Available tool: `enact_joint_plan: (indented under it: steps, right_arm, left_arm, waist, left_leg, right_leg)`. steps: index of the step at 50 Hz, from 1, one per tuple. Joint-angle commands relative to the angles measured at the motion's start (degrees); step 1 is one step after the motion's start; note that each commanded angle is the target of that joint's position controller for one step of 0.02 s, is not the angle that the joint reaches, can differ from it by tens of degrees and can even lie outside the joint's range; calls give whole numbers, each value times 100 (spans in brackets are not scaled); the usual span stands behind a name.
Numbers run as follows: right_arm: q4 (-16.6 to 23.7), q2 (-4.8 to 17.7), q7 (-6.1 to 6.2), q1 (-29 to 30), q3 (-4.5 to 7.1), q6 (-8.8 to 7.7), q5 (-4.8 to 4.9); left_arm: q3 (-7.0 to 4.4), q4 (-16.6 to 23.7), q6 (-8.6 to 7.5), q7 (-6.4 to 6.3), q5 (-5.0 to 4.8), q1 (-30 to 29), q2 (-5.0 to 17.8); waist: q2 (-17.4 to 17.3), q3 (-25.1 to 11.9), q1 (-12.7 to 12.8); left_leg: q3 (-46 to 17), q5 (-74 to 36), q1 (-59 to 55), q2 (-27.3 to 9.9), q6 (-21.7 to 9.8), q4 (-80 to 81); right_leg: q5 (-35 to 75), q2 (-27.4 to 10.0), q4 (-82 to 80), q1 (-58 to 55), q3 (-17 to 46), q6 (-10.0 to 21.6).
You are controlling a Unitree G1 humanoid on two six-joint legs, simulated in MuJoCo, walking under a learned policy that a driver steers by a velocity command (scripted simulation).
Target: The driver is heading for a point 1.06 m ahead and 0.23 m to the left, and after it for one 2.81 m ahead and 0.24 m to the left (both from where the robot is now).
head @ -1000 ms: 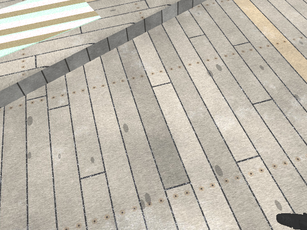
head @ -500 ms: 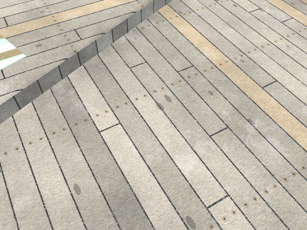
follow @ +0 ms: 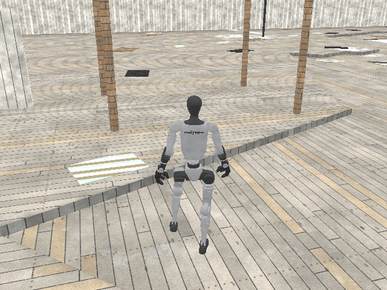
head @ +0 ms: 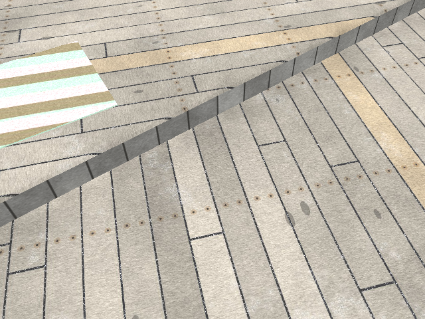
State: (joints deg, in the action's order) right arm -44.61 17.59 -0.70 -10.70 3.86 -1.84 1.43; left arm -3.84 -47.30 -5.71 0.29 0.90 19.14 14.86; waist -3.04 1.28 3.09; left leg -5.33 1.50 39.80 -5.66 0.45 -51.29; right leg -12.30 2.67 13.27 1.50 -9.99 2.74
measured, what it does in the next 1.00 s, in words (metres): walks ahead, turning left: left foot, then right foot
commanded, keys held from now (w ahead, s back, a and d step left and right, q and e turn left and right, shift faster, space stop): w+q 0.56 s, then w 0.44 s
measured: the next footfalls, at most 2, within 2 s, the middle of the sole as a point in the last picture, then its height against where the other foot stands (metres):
left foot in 0.22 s outside the picture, level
right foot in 0.70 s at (233, 286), level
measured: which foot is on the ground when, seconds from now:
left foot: up 0.00-0.20, down 0.22-0.72, up 0.74-1.00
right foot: down 0.00-0.24, up 0.26-0.68, down 0.70-1.00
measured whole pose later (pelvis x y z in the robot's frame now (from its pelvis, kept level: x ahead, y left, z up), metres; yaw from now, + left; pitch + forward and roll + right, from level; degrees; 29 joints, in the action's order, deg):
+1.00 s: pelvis +0.55 +0.10 +0.00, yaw +25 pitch +1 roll -1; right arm -41.4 16.5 -2.4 -12.1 2.1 -1.1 -2.6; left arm -2.8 -50.7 -4.2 1.6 1.3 22.1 14.8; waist -3.1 0.9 2.8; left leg -1.4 14.3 30.4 -2.3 -0.9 -49.0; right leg -11.2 2.7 17.5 7.5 -0.8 2.2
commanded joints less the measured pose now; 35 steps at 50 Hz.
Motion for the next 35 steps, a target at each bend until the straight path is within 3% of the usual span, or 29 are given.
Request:
enact_joint_plan:
  steps: [1,5,7,9,10,11,12,13,14,15,16,17,18,21,23,26,29,31,33,34,35]
  right_arm:
    - [459,83,-111,400,-28,-65,-31]
    - [843,44,-245,1043,-66,-66,-15]
    - [995,108,-311,1097,-34,-60,-10]
    - [1026,306,-327,742,76,-22,-8]
    - [927,496,-310,193,186,0,4]
    - [714,791,-237,-722,363,14,9]
    - [549,1293,-99,-1487,535,90,8]
    - [716,1730,-85,-1108,565,29,19]
    - [795,1207,-117,-1237,409,-45,-31]
    - [749,924,-121,-1098,332,-117,-64]
    - [754,801,-131,-776,291,-165,-33]
    - [804,583,-116,-452,227,-175,-34]
    - [906,585,-86,-296,209,-188,-113]
    - [907,680,-1,-276,240,-208,-76]
    - [850,832,81,-443,277,-187,-54]
    - [777,870,147,-643,289,-125,-24]
    - [653,869,161,-916,285,-91,0]
    - [566,755,173,-1052,251,-82,-1]
    - [513,750,174,-1046,251,-67,-34]
    - [513,714,166,-982,240,-52,-43]
    - [535,562,150,-971,185,-56,-64]
  left_arm:
    - [-196,350,-72,-82,-38,-371,897]
    - [-242,112,96,-106,-127,13,1023]
    - [-265,80,192,-124,-163,-13,1115]
    - [-311,114,278,-179,-197,-108,1301]
    - [-325,135,328,-201,-205,-172,1370]
    - [-306,170,344,-223,-239,-307,1370]
    - [-195,280,278,-227,-101,-195,1093]
    - [39,621,88,-143,-23,176,362]
    - [-48,678,-148,-36,-196,-387,882]
    - [-72,849,-248,14,-366,-826,1001]
    - [-47,841,-289,-18,-283,-869,898]
    - [-86,771,-258,-66,-102,-915,922]
    - [-109,783,-197,-54,-69,-766,945]
    - [-82,783,-29,-49,-4,-715,779]
    - [-14,930,19,-58,7,-1164,627]
    - [60,1073,-12,-11,-29,-1805,492]
    - [45,1180,-76,65,-116,-2172,597]
    - [4,1182,-130,122,-115,-2177,722]
    - [-49,1156,-177,144,-111,-1985,825]
    - [-90,1080,-198,131,-99,-1689,869]
    - [-171,956,-221,100,-53,-1192,1011]
  waist:
    - [464,312,-25]
    - [435,511,186]
    - [545,423,81]
    - [807,19,-221]
    - [861,-303,-548]
    - [742,-759,-1075]
    - [-6,-1266,-1311]
    - [-1264,-1798,-601]
    - [-438,-2135,-1023]
    - [-189,-1380,-1008]
    - [344,-817,-695]
    - [484,-550,-506]
    - [159,-483,-314]
    - [214,-356,-180]
    - [145,-184,-313]
    - [-83,-127,-582]
    - [-199,-132,-740]
    - [-263,-146,-745]
    - [-435,-108,-615]
    - [-486,-156,-429]
    - [-410,-468,-187]
  left_leg:
    - [250,-656,-77,-62,-45,768]
    - [562,-285,242,19,-247,1364]
    - [818,200,19,203,-412,1526]
    - [1169,801,-739,602,-642,1475]
    - [1271,1007,-1440,828,-794,1510]
    - [1191,648,-2815,1014,-1027,1965]
    - [-181,519,-4569,195,-1380,2094]
    - [-3712,1446,-6189,-1217,-2595,2887]
    - [-4105,1664,-6354,-1332,-2505,3411]
    - [-3160,1271,-5769,-1133,-2213,3428]
    - [-2446,578,-4888,-835,-1978,3425]
    - [-1923,64,-4265,-591,-1791,3516]
    - [-1825,-443,-3757,-545,-1870,3617]
    - [-1358,-911,-3005,-328,-1840,3820]
    - [-1098,-869,-2692,-161,-1711,3859]
    - [-886,-147,-2436,134,-1390,3765]
    - [-1171,354,-2623,-13,-1276,3589]
    - [-1428,520,-3038,-206,-1207,3309]
    - [-1636,289,-3311,-373,-1126,3044]
    - [-1618,-53,-3342,-314,-1047,2796]
    - [-1440,-604,-3291,-44,-902,2177]
  right_leg:
    - [1782,-1613,-704,232,357,636]
    - [2234,-1850,-410,-603,101,583]
    - [3338,-1906,1,-878,-60,488]
    - [5327,-1896,840,-1015,-199,370]
    - [5913,-1838,1651,-919,-260,303]
    - [5556,-1640,2856,-332,-374,123]
    - [3129,-1327,4638,1192,-354,-131]
    - [-1986,56,6652,3677,416,-478]
    - [-2018,-153,6995,4280,1637,-354]
    - [-1537,-411,6696,4525,1615,-221]
    - [-1125,-660,6072,4312,1570,-190]
    - [-869,-831,5565,3980,1509,-213]
    - [-721,-887,5419,3602,1553,-287]
    - [-479,-890,4650,3291,1395,-562]
    - [151,-786,3836,3323,1302,-709]
    - [1348,-502,2491,2882,1271,-734]
    - [1732,-341,1877,2617,1335,-674]
    - [1608,-373,1614,2582,1428,-536]
    - [1138,-385,1510,2401,1383,-334]
    - [1009,-334,1326,2024,1263,-198]
    - [960,-371,1215,1250,1242,-8]
Keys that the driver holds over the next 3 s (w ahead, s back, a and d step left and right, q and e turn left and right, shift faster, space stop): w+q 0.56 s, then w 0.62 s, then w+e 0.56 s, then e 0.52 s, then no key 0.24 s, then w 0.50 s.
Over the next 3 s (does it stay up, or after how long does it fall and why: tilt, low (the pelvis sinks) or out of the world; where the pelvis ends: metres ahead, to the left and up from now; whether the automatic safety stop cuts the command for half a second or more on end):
stays up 1.16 0.25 0.02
